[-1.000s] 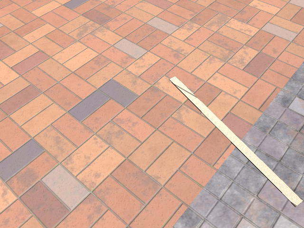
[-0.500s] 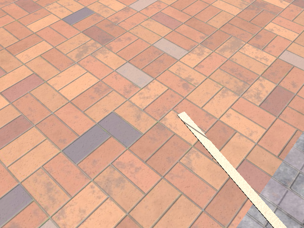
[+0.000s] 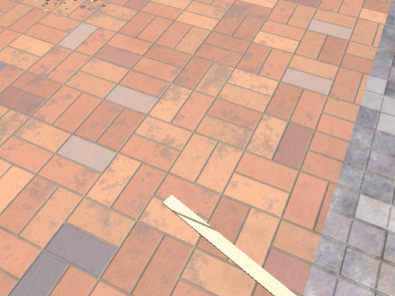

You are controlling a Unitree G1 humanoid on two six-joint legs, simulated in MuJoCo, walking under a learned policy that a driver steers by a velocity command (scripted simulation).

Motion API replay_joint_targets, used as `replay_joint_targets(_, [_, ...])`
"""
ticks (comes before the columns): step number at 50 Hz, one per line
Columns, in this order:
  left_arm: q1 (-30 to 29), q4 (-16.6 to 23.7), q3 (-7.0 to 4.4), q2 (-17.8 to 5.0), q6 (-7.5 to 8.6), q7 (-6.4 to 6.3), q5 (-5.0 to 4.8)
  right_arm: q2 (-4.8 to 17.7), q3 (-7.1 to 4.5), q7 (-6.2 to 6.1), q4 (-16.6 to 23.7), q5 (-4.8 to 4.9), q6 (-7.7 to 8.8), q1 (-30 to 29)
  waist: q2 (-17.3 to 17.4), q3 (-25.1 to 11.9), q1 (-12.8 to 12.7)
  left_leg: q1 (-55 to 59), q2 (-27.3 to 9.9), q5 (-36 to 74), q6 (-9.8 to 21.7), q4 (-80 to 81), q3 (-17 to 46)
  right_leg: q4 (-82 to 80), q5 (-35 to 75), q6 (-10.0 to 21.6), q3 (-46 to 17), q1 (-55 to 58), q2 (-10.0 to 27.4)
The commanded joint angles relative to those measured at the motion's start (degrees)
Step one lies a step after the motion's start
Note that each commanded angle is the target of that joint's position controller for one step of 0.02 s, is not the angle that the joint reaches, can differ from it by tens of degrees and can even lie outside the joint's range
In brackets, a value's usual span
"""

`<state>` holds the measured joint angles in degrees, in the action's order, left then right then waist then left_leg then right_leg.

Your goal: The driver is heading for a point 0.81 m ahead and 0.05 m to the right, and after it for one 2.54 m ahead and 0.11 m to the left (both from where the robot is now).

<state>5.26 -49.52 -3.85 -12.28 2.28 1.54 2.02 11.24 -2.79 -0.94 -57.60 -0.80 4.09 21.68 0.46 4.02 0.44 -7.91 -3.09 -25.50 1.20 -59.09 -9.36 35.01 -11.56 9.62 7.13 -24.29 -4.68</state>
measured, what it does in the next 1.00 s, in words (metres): walks ahead: left foot, then right foot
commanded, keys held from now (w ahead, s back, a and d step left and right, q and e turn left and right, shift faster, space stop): w+e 0.16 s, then w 0.50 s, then no key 0.34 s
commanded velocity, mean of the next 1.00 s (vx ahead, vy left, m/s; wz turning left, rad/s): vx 0.42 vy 0.00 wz -0.22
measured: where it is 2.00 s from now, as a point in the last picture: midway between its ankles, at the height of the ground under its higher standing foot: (217, 259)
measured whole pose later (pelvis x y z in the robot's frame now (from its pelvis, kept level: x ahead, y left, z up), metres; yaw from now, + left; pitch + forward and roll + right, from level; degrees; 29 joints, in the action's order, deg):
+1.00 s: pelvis +0.51 -0.04 +0.01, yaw -11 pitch +0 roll +2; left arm 7.2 -50.8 -0.2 -10.9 3.9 -0.6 2.0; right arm 11.7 -0.9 -0.5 -56.2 0.1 3.4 20.8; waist -0.1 3.3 2.5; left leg -4.5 2.9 -22.7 2.5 -29.4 -3.0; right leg 28.4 -6.1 3.6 2.8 -21.8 -0.6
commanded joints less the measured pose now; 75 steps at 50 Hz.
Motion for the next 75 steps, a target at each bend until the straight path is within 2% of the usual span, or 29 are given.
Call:
replay_joint_targets(1, [13.4, -1.6, -3.35, -11.7, -0.84, -1.20, -1.33, 7.5, -1.16, 1.19, 9.9, 0.53, 2.64, -7.2, -1.0, -7.3, -4.8, -35.1, -0.7, 5.5, 0.6, -21.0, 11.1, -20.5, 2.3, 12.5, -35.6, 30.5, 21.9])
replay_joint_targets(3, [9.5, -1.2, -2.11, -7.7, -0.09, -1.64, -1.82, 7.0, -1.26, 0.93, 9.3, -0.84, 1.75, -5.7, 2.5, -2.5, -0.1, -28.5, -3.5, 8.1, -0.6, -11.8, 11.1, -22.1, 13.6, 8.0, -26.3, 19.3, 16.1])
replay_joint_targets(6, [11.0, -1.2, -1.86, -8.4, 1.61, -1.75, -2.41, 5.8, -1.03, 1.57, 10.1, -2.21, -1.25, -5.0, 0.0, -3.5, 1.5, -25.2, -3.9, 9.0, -3.1, -6.1, 10.0, -22.5, 22.4, 7.2, -21.3, 15.5, 12.2])
replay_joint_targets(11, [17.7, -1.8, -1.81, -9.3, 1.81, -1.54, -2.18, 6.2, -0.69, 2.12, 14.3, -1.75, -2.21, -15.6, -2.9, -1.8, -2.1, -31.3, -3.7, 19.7, -4.4, 6.3, 8.1, -23.7, 26.0, 3.4, -19.9, 18.5, 10.3])
replay_joint_targets(18, [24.1, -3.2, -0.78, -8.9, 1.99, -2.39, -1.32, 5.8, 0.64, 2.92, 18.5, -0.98, -1.31, -27.0, -4.1, -0.5, -6.5, -32.2, -0.4, 26.0, -1.2, 21.8, 6.1, -22.1, 32.4, 1.3, -19.5, 29.4, 12.0])
replay_joint_targets(21, [22.1, -3.2, -0.74, -10.3, 2.26, -2.90, -0.80, 7.2, 0.44, 2.78, 18.8, -0.73, -0.58, -24.6, -4.9, -0.4, -3.7, -25.1, 1.8, 21.9, 1.9, 27.3, 6.1, -19.1, 41.1, 0.5, -19.1, 30.9, 13.9])
replay_joint_targets(23, [20.0, -3.1, -0.91, -11.6, 2.58, -2.84, -0.43, 9.6, -0.65, 1.75, 15.5, -0.44, -0.12, -13.8, -5.4, -5.3, 1.1, -12.0, 5.4, 17.2, 4.2, 29.4, 5.4, -8.8, 54.9, -0.9, -17.9, 30.6, 13.2])
replay_joint_targets(24, [18.9, -3.0, -0.86, -11.7, 2.67, -2.55, -0.62, 10.6, -1.23, 1.01, 12.9, -0.68, 0.38, -4.8, -3.7, -9.8, 5.6, -0.6, 4.5, 20.2, 5.7, 33.0, 6.2, 1.8, 51.7, -1.7, -15.9, 27.0, 11.2])
replay_joint_targets(25, [19.6, -1.4, -0.08, -9.1, 2.96, -2.25, -1.02, 14.5, -2.20, 0.08, 11.5, -2.02, 0.68, 4.5, 1.7, -17.0, 8.3, 13.7, -7.0, 15.8, 8.4, 32.5, 18.3, 17.6, 33.2, -2.3, -14.0, 16.8, 7.9])
replay_joint_targets(26, [28.2, -1.7, 0.50, -4.5, 2.67, -1.87, -3.32, 19.5, -3.69, 0.61, 10.7, -2.71, 0.29, 5.6, 16.3, -22.4, 3.8, 26.0, -21.5, 15.3, 17.5, 38.0, 46.7, 38.2, -14.0, -5.0, -9.7, -2.3, -3.7])
replay_joint_targets(27, [24.7, -2.3, -0.16, -9.3, 2.44, -2.15, -1.09, 14.4, -2.74, 1.46, 11.1, -0.55, -0.40, 1.2, 6.2, -17.1, 2.8, 20.2, -19.2, 9.2, 16.2, 42.5, 50.5, 42.0, -15.5, -3.8, -14.5, -7.6, -0.7])
replay_joint_targets(28, [19.9, -1.1, -0.23, -8.9, 2.41, -1.84, -0.96, 10.8, -1.85, 1.65, 12.1, -0.05, -0.42, -4.7, 2.3, -8.3, 1.1, 11.4, -17.4, 8.1, 14.9, 43.6, 40.3, 40.3, -10.3, -4.0, -14.2, -9.0, 2.1])
replay_joint_targets(29, [17.0, -0.4, 0.16, -7.9, 2.45, -1.50, -0.84, 8.4, -1.22, 1.83, 12.0, -0.44, -0.13, -7.0, -0.3, -4.8, 0.5, 5.8, -14.7, 12.9, 13.6, 45.4, 34.1, 37.5, -7.6, -4.2, -13.3, -8.3, 4.1])
replay_joint_targets(31, [16.9, -0.1, 0.45, -6.6, 1.33, -0.73, -0.02, 6.8, -0.48, 1.50, 10.3, -0.29, 0.56, -6.7, 2.6, -3.0, -1.7, -0.3, -10.2, 20.1, 11.0, 47.8, 25.3, 32.8, -6.0, -5.1, -12.1, -4.9, 6.5])
replay_joint_targets(38, [9.5, 1.7, 1.82, -3.5, 0.04, -0.33, -0.03, 8.0, -0.18, 1.66, 6.1, 0.24, 1.83, -1.2, 3.7, -2.1, -2.1, -1.1, -6.2, 57.0, 10.2, 47.1, 11.1, 17.3, 1.4, -9.2, -5.7, -6.0, 8.0])
replay_joint_targets(45, [3.9, 1.6, 2.59, -3.7, 0.46, -1.72, -0.69, 8.2, 0.25, 0.84, 3.6, 0.20, 0.29, 1.5, 5.8, -4.2, 0.5, 4.2, -7.0, 57.7, 7.8, 40.5, 10.3, 0.3, 6.8, -7.8, -4.4, 2.0, 5.1])
replay_joint_targets(48, [11.2, -1.7, 2.03, -4.9, 1.97, -2.54, 0.07, 8.0, 0.32, 0.24, 3.0, 0.73, -0.20, 0.2, 1.9, -5.3, -3.1, 3.7, -5.3, 48.9, 5.0, 30.3, 11.3, -13.4, 16.2, -5.6, -6.3, 13.4, 5.5])
replay_joint_targets(49, [15.7, -2.7, 1.29, -8.7, 2.79, -2.90, 0.70, 6.9, 0.74, 0.01, 3.8, 0.75, 0.07, 2.1, -3.0, -10.3, -3.2, -1.2, -2.8, 34.8, 3.0, 23.2, 9.8, -10.3, 40.1, -4.1, -13.4, 23.5, 14.1])
replay_joint_targets(50, [17.0, -3.1, 0.95, -10.1, 2.14, -2.94, 0.12, 1.2, 2.09, -0.10, 2.3, 2.39, -0.68, 11.2, -12.4, -17.8, -0.3, -7.5, 3.3, 0.5, 1.6, 12.2, 7.4, -7.5, 59.3, 5.6, -24.6, 32.8, 26.6])
replay_joint_targets(51, [16.3, -2.9, 1.69, -6.9, 1.44, -2.53, -1.83, 4.7, 1.25, -0.60, 0.9, 1.79, -2.42, 9.1, -9.8, -18.8, -2.3, -9.1, 5.0, -13.0, 1.4, 7.2, 9.9, -10.7, 51.4, 9.3, -28.5, 28.7, 27.6])
replay_joint_targets(52, [13.1, -2.5, 2.05, -6.1, 1.13, -2.49, -2.01, 6.2, 0.68, -0.53, 1.9, 0.63, -3.24, 4.6, -7.5, -12.7, -1.6, -11.5, 4.6, -13.4, 1.0, 4.8, 11.1, -14.3, 40.5, 8.7, -26.4, 23.3, 25.3])
replay_joint_targets(54, [7.8, -2.2, 2.92, -4.2, 0.52, -3.30, -1.27, 4.8, 0.77, -0.16, 2.0, -0.47, -4.28, 0.3, -5.7, -6.2, 0.6, -10.4, 2.5, -7.2, 0.1, 7.6, 12.1, -19.5, 26.3, 4.7, -21.3, 14.1, 20.8])
replay_joint_targets(56, [5.8, -2.7, 3.07, -4.0, 0.25, -3.75, -0.95, 2.8, 1.38, -0.20, 0.2, -0.61, -5.20, 2.1, -6.7, -5.9, 2.5, -5.4, 2.3, -2.9, -1.0, 13.0, 10.7, -21.2, 20.3, 1.8, -16.8, 9.7, 17.0])
replay_joint_targets(60, [6.9, -4.5, 2.82, -5.1, -0.04, -3.44, -1.16, 2.6, 1.68, -0.93, -1.6, -0.03, -6.17, 1.1, -6.4, -6.9, 1.7, -1.9, 2.6, 2.6, -1.5, 22.5, 9.1, -22.1, 6.1, 0.5, -15.8, 9.1, 15.6])
replay_joint_targets(64, [7.2, -5.9, 2.30, -5.4, -1.59, -3.19, -1.92, 3.5, 2.11, -0.96, -2.6, -0.99, -5.66, 0.4, -4.1, -1.7, 1.6, 3.0, -0.1, 12.4, 0.3, 36.5, 11.3, -24.1, -17.7, -5.4, -16.4, 1.3, 13.0])
replay_joint_targets(65, [8.1, -6.2, 2.18, -4.9, -1.92, -3.12, -2.12, 4.7, 2.14, -0.94, -2.3, -1.11, -5.09, 0.0, -2.8, -0.2, 0.5, 0.2, -2.3, 8.8, 0.9, 38.8, 14.2, -23.7, -16.6, -6.7, -15.8, 1.6, 11.6])
replay_joint_targets(66, [8.4, -6.4, 2.10, -4.0, -2.24, -2.92, -2.35, 5.0, 2.08, -0.80, -3.0, -0.28, -4.70, -1.1, 2.7, 2.8, -0.7, -8.3, -2.3, 4.0, 1.5, 40.2, 15.3, -22.2, -10.5, -7.0, -12.9, 6.5, 9.1])
replay_joint_targets(68, [10.5, -8.0, 2.22, -3.2, -2.01, -2.78, -1.73, 3.4, 2.57, -0.80, -3.3, 0.12, -3.52, -2.5, 4.8, 0.9, -1.9, -12.0, -2.9, 3.9, 0.7, 43.6, 16.1, -17.7, -1.8, -6.4, -12.0, 15.1, 9.0])
replay_joint_targets(75, [11.5, -11.3, 2.61, -2.5, -1.40, -2.92, -1.68, 2.7, 2.74, -1.19, -4.5, 0.16, -3.03, -0.2, 0.5, -0.3, -1.2, -6.9, -2.4, 9.9, 1.3, 42.6, 15.0, -17.5, 1.6, -6.5, -12.0, 14.6, 9.4])
Velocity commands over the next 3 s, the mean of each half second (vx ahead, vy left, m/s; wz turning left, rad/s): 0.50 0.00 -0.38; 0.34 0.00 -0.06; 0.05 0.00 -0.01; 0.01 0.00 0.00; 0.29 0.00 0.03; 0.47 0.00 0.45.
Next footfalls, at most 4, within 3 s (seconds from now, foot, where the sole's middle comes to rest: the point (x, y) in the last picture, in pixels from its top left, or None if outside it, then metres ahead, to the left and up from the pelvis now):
0.48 left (187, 289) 0.47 0.07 -0.75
0.96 right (250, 242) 0.63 -0.15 -0.75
1.28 left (187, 253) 0.59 0.07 -0.75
2.78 left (224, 154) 1.01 -0.08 -0.75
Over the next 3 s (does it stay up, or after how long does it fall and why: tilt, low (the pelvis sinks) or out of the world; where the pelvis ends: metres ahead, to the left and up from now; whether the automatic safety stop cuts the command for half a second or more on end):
stays up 0.98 -0.10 0.02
